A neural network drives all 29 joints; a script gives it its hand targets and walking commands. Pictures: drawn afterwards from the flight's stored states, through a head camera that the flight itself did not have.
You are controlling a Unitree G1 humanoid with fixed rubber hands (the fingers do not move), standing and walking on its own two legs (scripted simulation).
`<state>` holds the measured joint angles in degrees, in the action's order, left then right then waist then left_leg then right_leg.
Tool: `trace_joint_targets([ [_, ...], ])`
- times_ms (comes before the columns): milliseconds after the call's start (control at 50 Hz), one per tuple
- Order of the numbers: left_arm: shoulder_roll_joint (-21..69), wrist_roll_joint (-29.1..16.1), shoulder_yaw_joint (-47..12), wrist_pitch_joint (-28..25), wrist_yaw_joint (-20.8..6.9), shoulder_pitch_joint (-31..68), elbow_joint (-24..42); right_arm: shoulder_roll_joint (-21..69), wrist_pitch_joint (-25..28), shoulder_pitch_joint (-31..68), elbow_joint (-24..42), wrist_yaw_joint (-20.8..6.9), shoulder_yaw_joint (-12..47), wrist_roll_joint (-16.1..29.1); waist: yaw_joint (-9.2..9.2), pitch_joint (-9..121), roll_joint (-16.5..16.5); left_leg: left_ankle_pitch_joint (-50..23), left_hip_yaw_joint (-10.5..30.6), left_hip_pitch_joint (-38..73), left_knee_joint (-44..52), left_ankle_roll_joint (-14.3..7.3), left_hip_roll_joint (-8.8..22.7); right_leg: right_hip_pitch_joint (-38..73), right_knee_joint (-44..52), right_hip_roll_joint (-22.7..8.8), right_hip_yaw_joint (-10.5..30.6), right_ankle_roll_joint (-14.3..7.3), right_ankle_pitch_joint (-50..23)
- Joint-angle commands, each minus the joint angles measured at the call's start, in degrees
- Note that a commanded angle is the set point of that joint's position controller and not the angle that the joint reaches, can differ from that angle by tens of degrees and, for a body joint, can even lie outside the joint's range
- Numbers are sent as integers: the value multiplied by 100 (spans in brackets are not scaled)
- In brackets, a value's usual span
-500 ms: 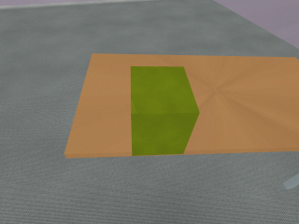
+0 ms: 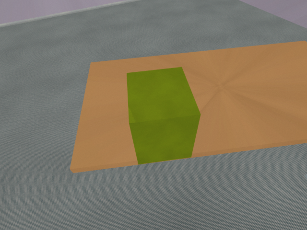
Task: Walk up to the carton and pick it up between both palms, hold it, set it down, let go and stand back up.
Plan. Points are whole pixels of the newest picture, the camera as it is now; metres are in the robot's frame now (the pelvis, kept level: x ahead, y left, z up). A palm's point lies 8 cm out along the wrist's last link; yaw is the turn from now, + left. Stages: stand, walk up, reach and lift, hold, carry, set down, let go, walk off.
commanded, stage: walk up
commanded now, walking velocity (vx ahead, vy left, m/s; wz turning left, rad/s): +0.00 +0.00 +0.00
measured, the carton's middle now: (159, 116) +0.50 -0.01 -0.03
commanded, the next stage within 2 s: stand in 1.06 s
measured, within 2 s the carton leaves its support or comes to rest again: neither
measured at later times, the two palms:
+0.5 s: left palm out of the picture -0.05 +0.18 -0.15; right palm out of the picture -0.05 -0.20 -0.15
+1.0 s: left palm out of the picture -0.03 +0.12 -0.14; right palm out of the picture -0.04 -0.29 -0.15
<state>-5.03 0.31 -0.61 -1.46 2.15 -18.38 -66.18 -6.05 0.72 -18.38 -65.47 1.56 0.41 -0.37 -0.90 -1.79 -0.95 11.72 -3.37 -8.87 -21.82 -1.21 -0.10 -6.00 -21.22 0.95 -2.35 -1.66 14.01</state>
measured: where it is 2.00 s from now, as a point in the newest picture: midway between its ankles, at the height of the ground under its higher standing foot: outside the picture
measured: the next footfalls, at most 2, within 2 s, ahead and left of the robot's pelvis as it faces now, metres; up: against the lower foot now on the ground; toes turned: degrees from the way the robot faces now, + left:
none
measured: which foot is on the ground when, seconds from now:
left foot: down 0.00-1.00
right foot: down 0.00-1.00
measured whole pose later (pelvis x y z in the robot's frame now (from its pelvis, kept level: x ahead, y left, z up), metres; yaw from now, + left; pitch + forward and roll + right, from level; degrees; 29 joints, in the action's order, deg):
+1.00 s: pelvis +0.00 -0.08 +0.00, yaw +0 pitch +0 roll +0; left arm -4.7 0.4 0.1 -1.8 2.0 -19.5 -63.7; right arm -7.5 0.2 -18.5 -66.2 1.8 -0.6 -0.2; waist -0.5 -1.5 -2.1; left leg 12.0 -1.2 -9.2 -21.6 4.3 5.3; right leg -9.0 -22.0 1.5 -3.4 -2.2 12.8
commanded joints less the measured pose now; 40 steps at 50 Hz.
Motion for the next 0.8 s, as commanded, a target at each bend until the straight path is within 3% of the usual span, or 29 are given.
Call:
trace_joint_targets([
  [0, -469, -7, 78, -31, 20, -580, -12, -404, 46, -459, -19, 39, -59, -7, 73, -366, 129, -567, 563, -128, 338, -64, 559, -241, 470, -691, 628, -143, -784],
  [480, -344, 4, 55, -62, 21, -729, -57, -295, 23, -632, -268, 81, -50, -5, 45, -412, 111, -511, 531, -93, 246, -1, 610, -454, 542, -611, 651, -170, -611],
  [500, -1332, -2, 418, 120, 68, -448, 3, -1103, 26, -499, 191, 204, -315, -220, -347, -581, 958, -793, 1042, 159, -63, -191, 1417, -1270, -439, -316, 95, 38, -420],
  [540, -961, 105, 409, 267, 17, -225, 345, -1622, -82, -1134, 63, 356, -505, -221, -550, -299, -581, -730, 2750, 402, 686, -1112, 2834, -2323, -2399, -118, -126, 177, 1221],
  [560, -874, 156, 428, 314, -8, -114, 499, -1482, -97, -1149, 77, 391, -514, -231, -506, -289, -837, -679, 2908, -20, 894, -1378, 3099, -2352, -3353, -270, 66, 202, 1438],
  [580, -720, 187, 415, 320, -49, 53, 636, -1315, -84, -961, 140, 395, -536, -212, -390, -222, -717, -293, 2468, -369, 1003, -1298, 2852, -2299, -3867, -341, 245, 248, 1291],
  [600, 325, 32, 111, 235, -171, -395, 504, -203, -33, -178, 74, 346, -182, 22, 345, 155, -1235, 512, 804, -1612, 1115, -768, 1287, -455, -2714, -472, 613, 77, 1093],
  [620, 182, 32, 164, 204, -215, -600, 465, -139, -49, 188, 158, 334, -177, 38, 479, 101, -1431, 496, 324, -1729, 872, -308, 777, -293, -2393, -240, 337, 109, 874],
  [640, 63, 85, 187, 168, -183, -761, 380, -409, -50, 175, 99, 316, -232, -7, 532, -127, -1472, 530, 122, -1421, 616, -181, 590, -467, -1541, -127, 7, 128, 426],
  [660, -9, 102, 182, 125, -109, -855, 250, -503, -74, 203, 135, 269, -252, -26, 497, -218, -1223, 186, 41, -962, 276, -244, 515, -566, -614, -3, -270, 185, 115],
  [680, -212, 100, 209, 107, -15, -799, 204, -534, -99, -55, 90, 207, -267, -101, 356, -317, -743, -282, 109, -720, 29, -243, 599, -572, 79, 114, -409, 272, -214],
  [700, -447, 124, 247, 72, 51, -864, 190, -570, -116, -406, 16, 141, -297, -146, 193, -311, -364, -329, 264, -855, -221, -172, 708, -270, 258, -45, -209, 294, -407],
  [720, -674, 149, 262, 12, 66, -1011, 231, -410, -120, -780, -39, 96, -263, -162, 71, -165, 155, 234, 298, -1384, -506, 8, 636, 323, 290, -682, 544, 271, -836],
  [740, -887, 78, 223, 13, 79, -800, 415, -28, -149, -969, 15, 78, -156, -48, -102, -195, 1108, 839, 99, -1368, -507, 256, 389, -213, 751, -1447, 1366, 84, -563],
  [760, -905, 45, 220, 61, 45, -513, 428, -40, -226, -791, 40, 93, -152, -3, 65, -548, 1739, 1035, 158, -483, -723, 264, 448, -1702, 1194, -1626, 1670, -266, 1180],
  [780, -630, 58, 154, 60, -1, -99, 522, -277, -244, -538, 51, 72, -187, -5, -75, -993, 1311, 488, 201, -231, -707, 255, 416, -2025, 1353, -1318, 1552, -183, 1469],
])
